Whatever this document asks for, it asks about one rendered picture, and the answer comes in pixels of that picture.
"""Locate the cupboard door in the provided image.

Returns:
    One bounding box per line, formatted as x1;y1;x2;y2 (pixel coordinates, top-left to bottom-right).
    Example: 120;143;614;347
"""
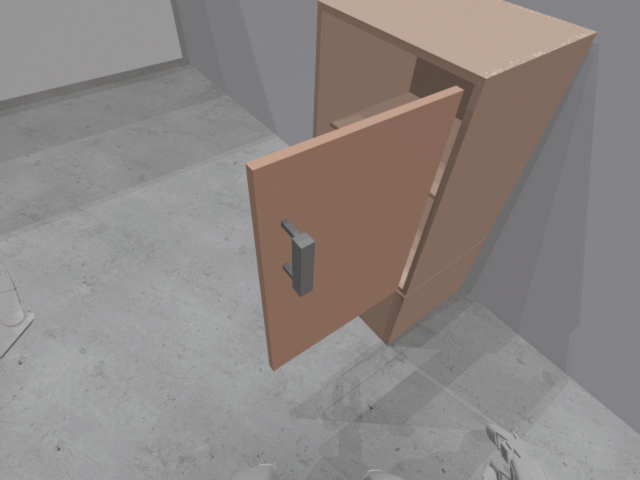
245;86;464;371

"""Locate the handle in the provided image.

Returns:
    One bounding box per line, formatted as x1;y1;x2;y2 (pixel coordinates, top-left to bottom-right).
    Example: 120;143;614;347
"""
281;219;315;297

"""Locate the robot left hand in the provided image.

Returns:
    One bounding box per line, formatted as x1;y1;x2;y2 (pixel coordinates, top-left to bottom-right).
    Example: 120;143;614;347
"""
0;259;35;360

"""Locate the robot right hand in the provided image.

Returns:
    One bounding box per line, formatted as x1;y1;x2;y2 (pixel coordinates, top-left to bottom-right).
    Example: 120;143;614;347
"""
482;423;547;480

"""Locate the robot left shin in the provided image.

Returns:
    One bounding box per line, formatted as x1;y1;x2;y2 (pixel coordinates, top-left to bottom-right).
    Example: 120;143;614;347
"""
257;464;277;472

